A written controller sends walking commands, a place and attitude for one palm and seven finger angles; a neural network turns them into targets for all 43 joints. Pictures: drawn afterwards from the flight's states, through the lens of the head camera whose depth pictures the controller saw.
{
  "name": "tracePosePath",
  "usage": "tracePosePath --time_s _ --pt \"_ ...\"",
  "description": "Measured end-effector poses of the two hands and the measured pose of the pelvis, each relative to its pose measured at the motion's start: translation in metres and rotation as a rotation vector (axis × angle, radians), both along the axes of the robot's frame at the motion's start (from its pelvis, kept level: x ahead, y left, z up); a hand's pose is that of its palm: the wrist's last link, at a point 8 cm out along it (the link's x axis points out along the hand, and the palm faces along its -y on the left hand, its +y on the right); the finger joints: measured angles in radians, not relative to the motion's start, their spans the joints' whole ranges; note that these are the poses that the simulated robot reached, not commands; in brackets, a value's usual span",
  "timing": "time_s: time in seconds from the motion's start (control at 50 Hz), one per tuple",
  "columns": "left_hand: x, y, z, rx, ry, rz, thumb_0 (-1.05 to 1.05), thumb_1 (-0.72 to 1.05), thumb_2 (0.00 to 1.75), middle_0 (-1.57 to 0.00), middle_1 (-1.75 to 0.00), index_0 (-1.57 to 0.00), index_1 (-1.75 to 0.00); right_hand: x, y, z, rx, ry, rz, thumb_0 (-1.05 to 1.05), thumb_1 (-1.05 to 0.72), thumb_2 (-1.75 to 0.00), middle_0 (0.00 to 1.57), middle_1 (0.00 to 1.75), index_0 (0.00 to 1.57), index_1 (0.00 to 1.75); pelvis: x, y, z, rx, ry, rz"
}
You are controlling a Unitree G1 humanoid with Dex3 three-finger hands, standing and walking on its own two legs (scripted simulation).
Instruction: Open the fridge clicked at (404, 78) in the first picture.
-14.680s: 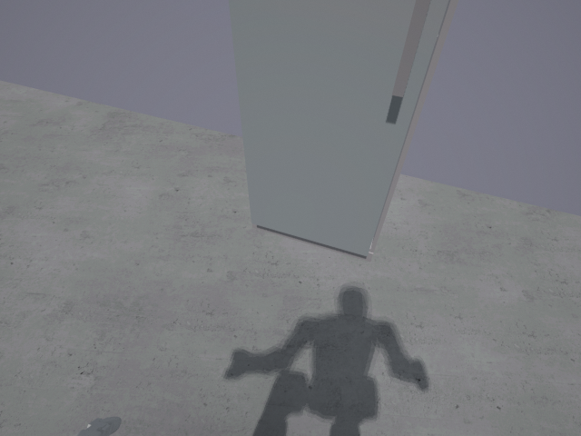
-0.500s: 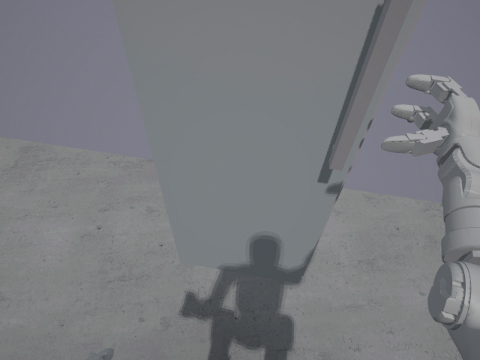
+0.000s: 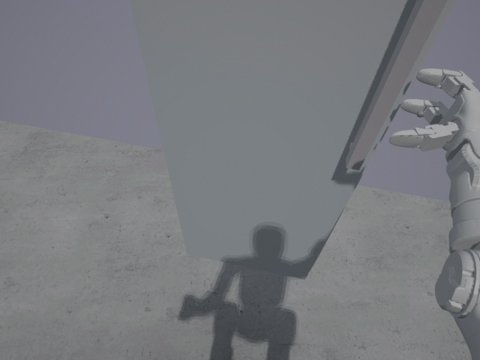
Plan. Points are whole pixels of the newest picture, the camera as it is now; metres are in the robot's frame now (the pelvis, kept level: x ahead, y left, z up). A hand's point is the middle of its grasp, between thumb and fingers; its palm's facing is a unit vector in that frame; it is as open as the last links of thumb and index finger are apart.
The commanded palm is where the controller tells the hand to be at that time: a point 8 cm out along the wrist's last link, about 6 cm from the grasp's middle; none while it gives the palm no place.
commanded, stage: feel for the door with the fingertips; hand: right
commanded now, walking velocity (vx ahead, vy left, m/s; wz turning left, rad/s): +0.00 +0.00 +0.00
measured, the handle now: (388, 79) +0.53 -0.16 +0.23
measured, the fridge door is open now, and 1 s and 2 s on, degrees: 0 0 0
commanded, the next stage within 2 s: slide the fingers in behind the handle in 0.68 s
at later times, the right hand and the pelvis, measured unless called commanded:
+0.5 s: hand (401, 108) +0.48 -0.18 +0.21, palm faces +0.10 +0.99 +0.00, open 14.0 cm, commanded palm +0.45 -0.23 +0.21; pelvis +0.00 +0.01 +0.00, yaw +0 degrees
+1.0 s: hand (402, 104) +0.48 -0.18 +0.21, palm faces +0.08 +1.00 +0.02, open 13.7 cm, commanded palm +0.45 -0.24 +0.21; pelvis +0.00 +0.00 +0.00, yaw +0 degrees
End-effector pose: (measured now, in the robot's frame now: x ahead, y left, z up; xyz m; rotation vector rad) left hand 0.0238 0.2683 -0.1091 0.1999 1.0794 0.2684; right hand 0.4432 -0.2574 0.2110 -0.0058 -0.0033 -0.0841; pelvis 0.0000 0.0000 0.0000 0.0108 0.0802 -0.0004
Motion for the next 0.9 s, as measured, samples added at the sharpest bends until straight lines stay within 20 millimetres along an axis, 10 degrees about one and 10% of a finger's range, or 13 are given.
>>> tracePosePath --time_s 0.48,0.9 --pt "0.054 -0.006 0.004 -0.025 -0.115 -0.050 0.01 0.90 0.90 -0.20 -0.30 -0.20 -0.30 0.005 0.031 0.002 0.011 0.018 -0.018 -0.02 0.50 -0.30 0.30 1.20 0.30 1.20 0.004 0.006 0.001 -0.006 -0.010 -0.004" --pt "-0.003 0.000 -0.004 -0.008 0.036 -0.011 0.01 0.90 0.90 -0.20 -0.30 -0.20 -0.30 0.018 0.025 0.003 0.008 0.007 0.000 -0.02 0.50 -0.30 0.35 1.25 0.36 1.25 0.001 0.002 -0.002 0.002 0.019 -0.013"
